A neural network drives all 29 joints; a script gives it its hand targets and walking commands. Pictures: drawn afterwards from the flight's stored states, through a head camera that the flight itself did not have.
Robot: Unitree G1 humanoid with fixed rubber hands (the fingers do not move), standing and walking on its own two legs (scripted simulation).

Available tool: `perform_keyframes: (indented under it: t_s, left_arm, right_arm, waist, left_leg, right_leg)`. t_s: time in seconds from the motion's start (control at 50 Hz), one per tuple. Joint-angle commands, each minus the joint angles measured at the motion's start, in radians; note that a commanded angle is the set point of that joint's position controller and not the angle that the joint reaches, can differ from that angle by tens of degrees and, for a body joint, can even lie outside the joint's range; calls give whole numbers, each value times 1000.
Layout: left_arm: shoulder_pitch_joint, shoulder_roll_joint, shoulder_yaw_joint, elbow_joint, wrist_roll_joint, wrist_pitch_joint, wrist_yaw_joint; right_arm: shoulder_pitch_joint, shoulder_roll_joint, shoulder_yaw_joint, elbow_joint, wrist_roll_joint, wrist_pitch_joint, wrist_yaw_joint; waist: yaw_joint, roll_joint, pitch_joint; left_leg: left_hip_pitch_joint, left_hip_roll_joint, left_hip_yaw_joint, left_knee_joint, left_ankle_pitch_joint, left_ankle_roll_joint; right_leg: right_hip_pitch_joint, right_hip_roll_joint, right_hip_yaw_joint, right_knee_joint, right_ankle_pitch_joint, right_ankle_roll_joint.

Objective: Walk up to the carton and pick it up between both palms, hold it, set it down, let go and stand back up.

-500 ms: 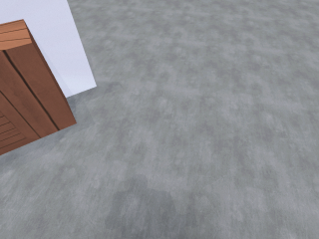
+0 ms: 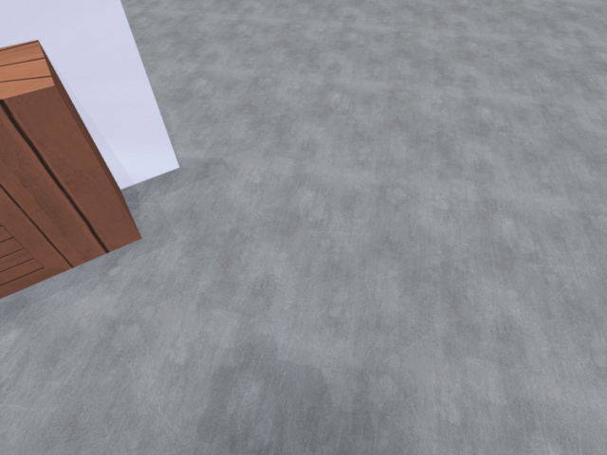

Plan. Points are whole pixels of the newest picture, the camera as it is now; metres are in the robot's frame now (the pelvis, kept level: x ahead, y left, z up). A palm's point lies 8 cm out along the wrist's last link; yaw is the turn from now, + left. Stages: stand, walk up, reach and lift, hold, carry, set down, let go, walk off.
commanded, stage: stand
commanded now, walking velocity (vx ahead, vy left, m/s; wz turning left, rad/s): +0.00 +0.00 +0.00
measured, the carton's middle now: out of the picture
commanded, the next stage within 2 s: none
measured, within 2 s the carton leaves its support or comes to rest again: neither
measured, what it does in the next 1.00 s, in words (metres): stands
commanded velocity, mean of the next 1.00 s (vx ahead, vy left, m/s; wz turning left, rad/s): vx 0.00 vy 0.00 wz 0.00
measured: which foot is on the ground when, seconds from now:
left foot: down 0.00-1.00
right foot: down 0.00-1.00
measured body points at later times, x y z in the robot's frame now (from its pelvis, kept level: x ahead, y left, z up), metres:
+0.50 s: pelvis +0.00 +0.00 +0.00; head +0.01 +0.00 +0.45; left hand +0.04 +0.24 -0.14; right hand +0.03 -0.24 -0.14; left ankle +0.00 +0.11 -0.73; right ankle +0.02 -0.13 -0.73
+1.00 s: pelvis +0.01 +0.00 +0.01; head +0.01 +0.00 +0.45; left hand +0.03 +0.24 -0.15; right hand +0.02 -0.23 -0.15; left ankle +0.00 +0.11 -0.73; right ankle +0.02 -0.13 -0.73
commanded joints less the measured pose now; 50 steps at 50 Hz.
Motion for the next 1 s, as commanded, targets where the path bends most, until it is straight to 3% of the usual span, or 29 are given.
perform_keyframes:
  t_s: [0.0,0.98]
  left_arm:
    - [32,154,41,-73,0,-24,10]
    - [50,112,24,101,-2,-20,28]
  right_arm:
    - [38,-145,-42,-68,0,-26,-10]
    - [68,-99,-36,92,5,-22,-26]
  waist:
    - [1,-11,4]
    - [0,-7,39]
  left_leg:
    - [3,93,-115,-134,56,24]
    - [35,96,-113,-184,87,15]
  right_leg:
    - [-42,-66,68,-110,129,-36]
    - [-19,-74,52,-158,151,-23]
